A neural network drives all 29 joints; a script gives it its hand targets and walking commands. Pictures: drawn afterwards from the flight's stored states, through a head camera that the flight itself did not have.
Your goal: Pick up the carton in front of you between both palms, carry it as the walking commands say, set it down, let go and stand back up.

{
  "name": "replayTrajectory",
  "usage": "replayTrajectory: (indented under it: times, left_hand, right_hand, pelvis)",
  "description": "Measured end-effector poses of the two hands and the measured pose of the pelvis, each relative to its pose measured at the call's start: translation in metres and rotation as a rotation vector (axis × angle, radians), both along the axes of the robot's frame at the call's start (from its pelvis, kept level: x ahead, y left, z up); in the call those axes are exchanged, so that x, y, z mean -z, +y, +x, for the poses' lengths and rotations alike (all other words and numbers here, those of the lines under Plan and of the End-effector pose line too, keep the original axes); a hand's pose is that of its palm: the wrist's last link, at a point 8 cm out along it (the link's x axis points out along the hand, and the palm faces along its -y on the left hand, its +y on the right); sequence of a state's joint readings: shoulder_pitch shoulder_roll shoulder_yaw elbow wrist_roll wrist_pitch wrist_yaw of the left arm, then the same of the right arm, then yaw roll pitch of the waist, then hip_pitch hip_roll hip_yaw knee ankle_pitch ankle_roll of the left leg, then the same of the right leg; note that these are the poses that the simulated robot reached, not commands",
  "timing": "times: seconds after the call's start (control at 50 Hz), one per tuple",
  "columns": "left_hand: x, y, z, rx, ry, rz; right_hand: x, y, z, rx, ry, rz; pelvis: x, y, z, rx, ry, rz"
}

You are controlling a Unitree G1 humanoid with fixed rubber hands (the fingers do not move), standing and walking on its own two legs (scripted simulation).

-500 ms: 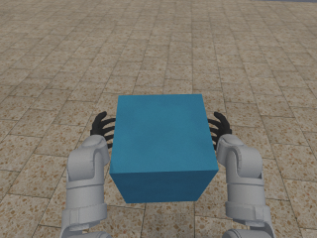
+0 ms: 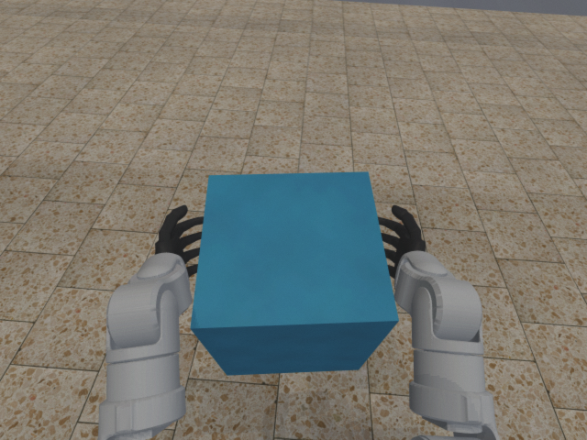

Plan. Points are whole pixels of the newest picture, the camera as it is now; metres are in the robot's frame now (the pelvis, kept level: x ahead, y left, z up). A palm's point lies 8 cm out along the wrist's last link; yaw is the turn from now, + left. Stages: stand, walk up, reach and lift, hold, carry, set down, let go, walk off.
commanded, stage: carry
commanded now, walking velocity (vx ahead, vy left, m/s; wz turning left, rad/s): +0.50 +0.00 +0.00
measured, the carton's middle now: (291, 282) +0.34 +0.00 +0.03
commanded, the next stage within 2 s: none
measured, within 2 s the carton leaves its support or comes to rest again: neither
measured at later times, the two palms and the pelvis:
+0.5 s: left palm (221, 157) +0.55 +0.12 +0.09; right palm (390, 159) +0.56 -0.18 +0.08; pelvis +0.32 -0.04 +0.00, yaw +3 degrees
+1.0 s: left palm (217, 76) +0.83 +0.16 +0.09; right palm (349, 75) +0.84 -0.14 +0.10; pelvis +0.60 +0.00 +0.00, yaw +1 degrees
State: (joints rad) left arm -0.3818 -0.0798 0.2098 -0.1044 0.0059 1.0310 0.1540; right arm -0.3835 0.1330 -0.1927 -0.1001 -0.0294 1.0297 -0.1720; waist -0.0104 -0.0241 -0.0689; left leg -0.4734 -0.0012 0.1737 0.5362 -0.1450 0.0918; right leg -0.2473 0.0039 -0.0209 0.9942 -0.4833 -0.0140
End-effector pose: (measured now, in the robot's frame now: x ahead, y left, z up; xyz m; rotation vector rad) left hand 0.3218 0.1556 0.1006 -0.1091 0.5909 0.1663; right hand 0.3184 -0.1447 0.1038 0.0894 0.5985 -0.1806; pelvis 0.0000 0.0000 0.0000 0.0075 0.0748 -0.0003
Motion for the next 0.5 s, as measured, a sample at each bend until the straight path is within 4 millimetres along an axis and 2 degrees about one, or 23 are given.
replayTrajectory:
  times: [0.08,0.16,0.24,0.3,0.36,0.44,0.5]
  left_hand:
    - [0.002,0.003,0.03,-0.009,0.062,-0.042]
    - [-0.006,0.003,0.059,0.003,0.051,-0.037]
    - [-0.018,0.002,0.091,0.008,0.016,-0.011]
    - [-0.022,-0.001,0.117,-0.002,0.003,0.002]
    - [-0.017,-0.01,0.147,-0.009,0.01,0.016]
    - [-0.001,-0.028,0.196,-0.015,0.025,0.042]
    - [0.009,-0.036,0.227,-0.024,0.087,0.059]
  right_hand:
    - [0.003,0.004,0.023,0.039,0.061,0.027]
    - [-0.008,0.003,0.053,0.025,0.049,0.007]
    - [-0.022,0.003,0.09,-0.002,0.016,-0.013]
    - [-0.024,-0.001,0.12,-0.024,0.002,-0.021]
    - [-0.017,-0.009,0.153,-0.038,0.009,-0.018]
    - [0.008,-0.027,0.205,-0.048,0.022,0.003]
    - [0.021,-0.035,0.239,-0.059,0.083,0.018]
  pelvis:
    - [-0.016,0.009,0.042,0.008,0.006,-0.024]
    - [-0.026,0.011,0.087,0.001,0.008,-0.041]
    - [-0.029,0.006,0.137,-0.005,0.008,-0.043]
    - [-0.025,-0.001,0.179,-0.009,0.005,-0.038]
    - [-0.017,-0.011,0.225,-0.013,-0.001,-0.028]
    - [0.004,-0.029,0.287,-0.031,-0.024,-0.022]
    - [0.003,-0.039,0.319,-0.048,-0.022,-0.027]
